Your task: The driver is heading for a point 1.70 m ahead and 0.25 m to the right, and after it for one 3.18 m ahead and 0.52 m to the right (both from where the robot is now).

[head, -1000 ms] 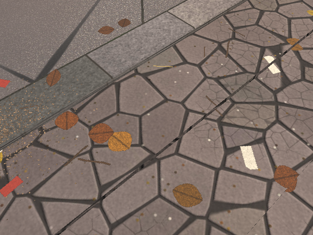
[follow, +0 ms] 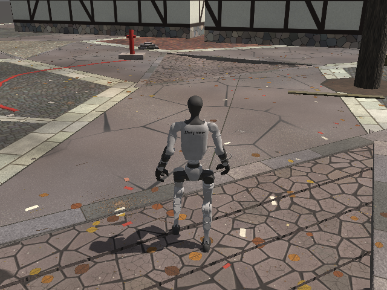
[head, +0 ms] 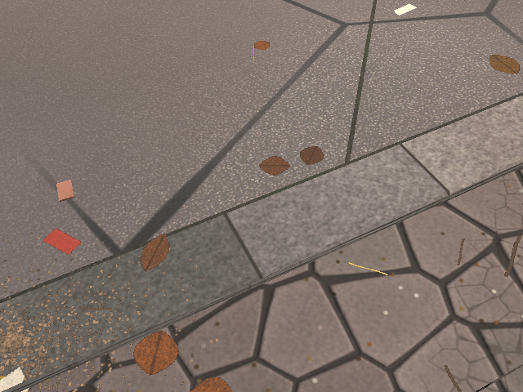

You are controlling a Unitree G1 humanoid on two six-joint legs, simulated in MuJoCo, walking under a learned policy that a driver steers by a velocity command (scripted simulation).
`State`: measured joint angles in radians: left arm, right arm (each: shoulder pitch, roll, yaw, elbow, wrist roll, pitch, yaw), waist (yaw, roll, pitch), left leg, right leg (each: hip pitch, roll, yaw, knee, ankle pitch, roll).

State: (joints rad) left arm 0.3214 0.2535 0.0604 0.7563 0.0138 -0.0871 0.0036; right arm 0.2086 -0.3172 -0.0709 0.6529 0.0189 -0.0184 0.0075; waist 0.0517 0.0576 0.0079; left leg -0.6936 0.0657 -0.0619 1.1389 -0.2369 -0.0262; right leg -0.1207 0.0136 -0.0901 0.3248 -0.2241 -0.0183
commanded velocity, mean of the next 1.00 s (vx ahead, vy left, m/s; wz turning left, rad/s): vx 0.09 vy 0.00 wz -0.21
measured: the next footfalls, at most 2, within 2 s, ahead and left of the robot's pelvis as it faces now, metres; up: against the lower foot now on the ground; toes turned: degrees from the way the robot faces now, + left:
left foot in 0.18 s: +0.26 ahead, +0.15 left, +0.03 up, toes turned +8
right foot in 0.60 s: +0.17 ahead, -0.10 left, +0.00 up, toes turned -6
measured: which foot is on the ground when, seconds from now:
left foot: up 0.00-0.16, down 0.18-0.60, up 0.62-1.00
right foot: down 0.00-0.20, up 0.22-0.58, down 0.60-1.00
